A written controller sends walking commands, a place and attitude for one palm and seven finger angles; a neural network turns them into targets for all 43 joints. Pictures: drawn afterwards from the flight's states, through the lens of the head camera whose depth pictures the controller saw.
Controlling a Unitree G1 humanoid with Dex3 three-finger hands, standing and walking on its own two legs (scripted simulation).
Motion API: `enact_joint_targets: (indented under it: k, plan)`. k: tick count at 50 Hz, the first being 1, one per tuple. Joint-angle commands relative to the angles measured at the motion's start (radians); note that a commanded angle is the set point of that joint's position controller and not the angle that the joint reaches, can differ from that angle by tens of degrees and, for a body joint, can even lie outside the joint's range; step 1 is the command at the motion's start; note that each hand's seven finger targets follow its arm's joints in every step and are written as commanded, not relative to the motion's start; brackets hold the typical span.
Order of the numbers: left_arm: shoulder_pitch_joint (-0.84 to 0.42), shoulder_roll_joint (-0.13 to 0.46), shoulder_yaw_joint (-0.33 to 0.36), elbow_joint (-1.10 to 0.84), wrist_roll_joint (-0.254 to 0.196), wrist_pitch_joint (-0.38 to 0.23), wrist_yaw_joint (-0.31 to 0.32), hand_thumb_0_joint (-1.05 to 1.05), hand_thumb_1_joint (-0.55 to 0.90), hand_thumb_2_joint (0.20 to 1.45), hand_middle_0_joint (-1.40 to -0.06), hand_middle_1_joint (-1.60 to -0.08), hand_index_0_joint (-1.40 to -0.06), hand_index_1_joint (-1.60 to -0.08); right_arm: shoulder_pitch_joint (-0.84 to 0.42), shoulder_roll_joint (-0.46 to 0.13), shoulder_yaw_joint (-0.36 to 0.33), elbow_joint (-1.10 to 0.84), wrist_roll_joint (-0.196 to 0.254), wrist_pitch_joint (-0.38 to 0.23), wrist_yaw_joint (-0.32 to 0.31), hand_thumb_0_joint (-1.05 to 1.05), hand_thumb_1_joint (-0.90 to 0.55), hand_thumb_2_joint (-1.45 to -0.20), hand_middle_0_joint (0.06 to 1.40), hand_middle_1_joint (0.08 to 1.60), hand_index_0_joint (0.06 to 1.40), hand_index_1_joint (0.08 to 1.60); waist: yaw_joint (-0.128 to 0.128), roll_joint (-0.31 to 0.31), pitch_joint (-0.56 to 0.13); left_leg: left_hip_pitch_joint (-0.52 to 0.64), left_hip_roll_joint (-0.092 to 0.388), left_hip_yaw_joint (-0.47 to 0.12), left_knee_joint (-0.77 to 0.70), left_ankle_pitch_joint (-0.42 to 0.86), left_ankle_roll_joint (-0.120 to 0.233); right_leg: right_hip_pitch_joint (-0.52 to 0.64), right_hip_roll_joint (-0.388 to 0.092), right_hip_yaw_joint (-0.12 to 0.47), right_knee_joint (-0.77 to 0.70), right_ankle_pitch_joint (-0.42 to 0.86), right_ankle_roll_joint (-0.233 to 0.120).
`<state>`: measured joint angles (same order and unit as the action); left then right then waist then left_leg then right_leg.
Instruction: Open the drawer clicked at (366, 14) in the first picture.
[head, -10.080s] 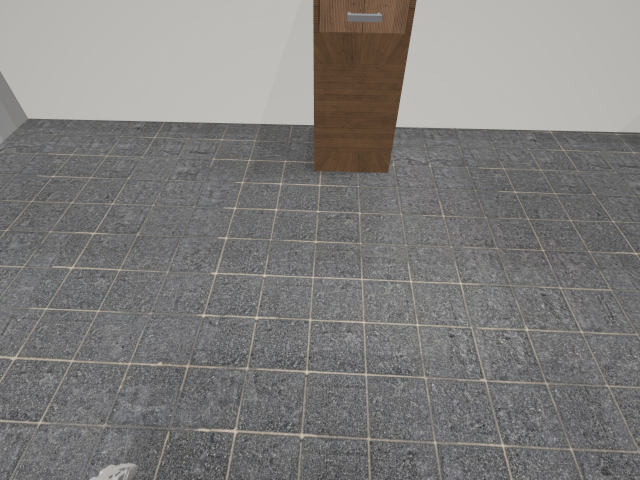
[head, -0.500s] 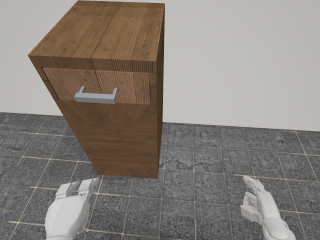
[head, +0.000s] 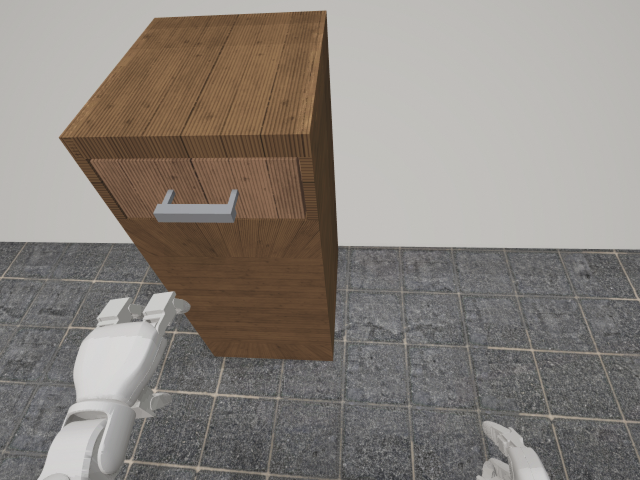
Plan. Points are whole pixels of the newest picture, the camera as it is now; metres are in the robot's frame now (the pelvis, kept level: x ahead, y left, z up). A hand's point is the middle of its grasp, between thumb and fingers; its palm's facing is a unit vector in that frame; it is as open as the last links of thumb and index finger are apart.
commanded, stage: raise the hand with hooked fingers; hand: left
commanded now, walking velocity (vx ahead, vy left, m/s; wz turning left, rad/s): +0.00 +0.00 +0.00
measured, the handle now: (198, 204) +0.52 +0.28 +0.01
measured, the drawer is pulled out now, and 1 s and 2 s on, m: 0.00 0.00 0.00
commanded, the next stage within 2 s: move the hooked fingers above the handle in 0.96 s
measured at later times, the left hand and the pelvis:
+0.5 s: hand (114, 285) +0.29 +0.27 +0.11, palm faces +0.05 -0.08 -1.00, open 13.7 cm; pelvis +0.00 +0.02 +0.02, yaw +1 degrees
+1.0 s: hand (122, 283) +0.29 +0.25 +0.12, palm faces +0.08 -0.08 -0.99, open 13.8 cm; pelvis -0.01 +0.01 +0.02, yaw +1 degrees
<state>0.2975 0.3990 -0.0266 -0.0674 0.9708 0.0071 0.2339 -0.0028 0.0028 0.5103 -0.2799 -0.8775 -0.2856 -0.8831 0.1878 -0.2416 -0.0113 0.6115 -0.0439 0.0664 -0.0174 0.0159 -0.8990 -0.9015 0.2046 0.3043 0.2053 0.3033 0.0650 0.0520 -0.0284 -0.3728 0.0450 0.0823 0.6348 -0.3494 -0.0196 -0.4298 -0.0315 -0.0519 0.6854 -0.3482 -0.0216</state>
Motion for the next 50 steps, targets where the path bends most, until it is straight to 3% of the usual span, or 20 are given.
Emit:
enact_joint_targets:
  k: [1,3,6,12,15,18,25,27,31,33,37,41,43,50]
  plan:
    - [-0.247,0.218,0.177,-0.257,0.020,-0.069,0.106,0.000,-0.220,0.420,-0.280,-1.020,-0.280,-1.020,-0.163,-0.086,-0.046,-0.161,-0.008,-0.075,-0.007,0.000,-0.900,-0.900,0.200,0.300,0.200,0.300,0.010,-0.022,-0.250,0.091,-0.079,-0.043,-0.046,0.286,0.047,0.143,0.021,0.076,-0.118,0.291,-0.013]
    - [-0.278,0.202,0.162,-0.232,0.024,-0.063,0.124,0.000,-0.267,0.400,-0.283,-1.050,-0.283,-1.050,-0.154,-0.088,-0.056,-0.146,-0.003,-0.074,-0.003,0.000,-0.900,-0.900,0.200,0.300,0.200,0.300,0.007,0.018,-0.266,0.119,-0.074,-0.043,-0.049,0.312,0.043,0.124,0.024,0.054,-0.109,0.296,-0.019]
    - [-0.331,0.180,0.126,-0.185,0.009,-0.014,0.108,0.000,-0.337,0.370,-0.288,-1.095,-0.288,-1.095,-0.168,-0.096,-0.062,-0.143,0.014,-0.066,0.000,0.000,-0.900,-0.900,0.200,0.300,0.200,0.300,-0.001,-0.001,-0.252,0.128,-0.065,-0.049,-0.071,0.335,0.041,0.129,0.031,0.031,-0.117,0.302,-0.018]
    - [-0.405,0.196,0.068,-0.151,-0.004,0.099,-0.013,0.000,-0.477,0.310,-0.298,-1.185,-0.298,-1.185,-0.200,-0.104,-0.044,-0.152,0.040,-0.036,0.000,0.000,-0.900,-0.900,0.200,0.300,0.200,0.300,0.021,-0.037,-0.224,0.156,-0.057,-0.054,-0.147,0.414,0.038,0.226,0.032,0.012,-0.149,0.346,-0.015]
    - [-0.464,0.238,0.081,-0.142,-0.005,0.120,-0.073,0.000,-0.500,0.300,-0.300,-1.200,-0.300,-1.200,-0.206,-0.105,-0.030,-0.157,0.044,-0.016,-0.004,0.000,-0.900,-0.900,0.200,0.300,0.200,0.300,0.023,-0.043,-0.204,0.174,-0.056,-0.052,-0.178,0.424,0.039,0.257,0.035,0.011,-0.176,0.351,-0.014]
    - [-0.546,0.255,0.085,-0.116,-0.014,0.117,-0.120,0.000,-0.500,0.300,-0.300,-1.200,-0.300,-1.200,-0.208,-0.100,-0.017,-0.156,0.048,-0.002,-0.007,0.000,-0.900,-0.900,0.200,0.300,0.200,0.300,0.020,-0.042,-0.163,0.181,-0.056,-0.050,-0.208,0.390,0.039,0.271,0.039,0.007,-0.208,0.320,-0.016]
    - [-0.732,0.297,0.088,-0.136,-0.029,0.055,-0.178,0.000,-0.500,0.300,-0.300,-1.200,-0.300,-1.200,-0.201,-0.100,-0.009,-0.147,0.048,-0.001,-0.012,0.000,-0.900,-0.900,0.200,0.300,0.200,0.300,0.009,0.043,-0.213,0.250,-0.060,-0.058,-0.234,0.414,0.036,0.304,0.041,0.009,-0.248,0.322,-0.021]
    - [-0.768,0.293,0.080,-0.120,-0.039,0.045,-0.188,0.000,-0.500,0.300,-0.300,-1.200,-0.300,-1.200,-0.194,-0.100,-0.009,-0.141,0.051,-0.005,-0.012,0.000,-0.900,-0.900,0.200,0.300,0.200,0.300,0.005,0.036,-0.219,0.257,-0.060,-0.062,-0.236,0.414,0.037,0.307,0.041,0.006,-0.256,0.316,-0.020]
    - [-0.679,0.289,0.101,-0.057,-0.060,0.036,-0.216,0.000,-0.500,0.300,-0.300,-1.200,-0.300,-1.200,-0.181,-0.111,-0.018,-0.136,0.055,0.001,-0.003,0.000,-0.900,-0.900,0.200,0.300,0.200,0.300,0.018,0.002,-0.207,0.238,-0.059,-0.056,-0.249,0.445,0.032,0.331,0.043,0.004,-0.268,0.344,-0.020]
    - [-0.638,0.283,0.102,-0.038,-0.071,0.033,-0.229,0.000,-0.500,0.300,-0.300,-1.200,-0.300,-1.200,-0.177,-0.116,-0.021,-0.136,0.057,0.007,0.005,0.000,-0.900,-0.900,0.200,0.300,0.200,0.300,0.022,-0.045,-0.191,0.220,-0.060,-0.047,-0.251,0.441,0.035,0.337,0.041,0.004,-0.272,0.365,-0.015]
    - [-0.645,0.285,0.110,-0.081,-0.073,0.006,-0.230,0.000,-0.500,0.300,-0.300,-1.200,-0.300,-1.200,-0.179,-0.121,-0.023,-0.148,0.057,0.007,0.013,0.000,-0.900,-0.900,0.200,0.300,0.200,0.300,0.029,-0.053,-0.208,0.209,-0.060,-0.048,-0.259,0.421,0.038,0.341,0.038,0.006,-0.270,0.343,-0.015]
    - [-0.682,0.330,0.155,-0.154,-0.069,-0.044,-0.184,0.000,-0.500,0.300,-0.300,-1.200,-0.300,-1.200,-0.177,-0.119,-0.030,-0.149,0.051,-0.006,0.009,0.000,-0.900,-0.900,0.200,0.300,0.200,0.300,0.036,-0.004,-0.245,0.228,-0.065,-0.051,-0.257,0.405,0.040,0.347,0.036,0.016,-0.273,0.323,-0.017]
    - [-0.687,0.329,0.165,-0.145,-0.067,-0.059,-0.157,0.000,-0.500,0.300,-0.300,-1.200,-0.300,-1.200,-0.170,-0.116,-0.034,-0.135,0.052,-0.015,0.007,0.000,-0.900,-0.900,0.200,0.300,0.200,0.300,0.033,-0.013,-0.241,0.227,-0.067,-0.050,-0.254,0.411,0.042,0.339,0.036,0.017,-0.273,0.338,-0.016]
    - [-0.696,0.297,0.129,-0.069,-0.058,-0.015,-0.115,0.000,-0.500,0.300,-0.300,-1.200,-0.300,-1.200,-0.182,-0.117,-0.038,-0.116,0.066,-0.018,0.006,0.000,-0.900,-0.900,0.200,0.300,0.200,0.300,0.025,-0.009,-0.212,0.204,-0.071,-0.030,-0.261,0.349,0.040,0.318,0.031,0.022,-0.287,0.287,-0.013]
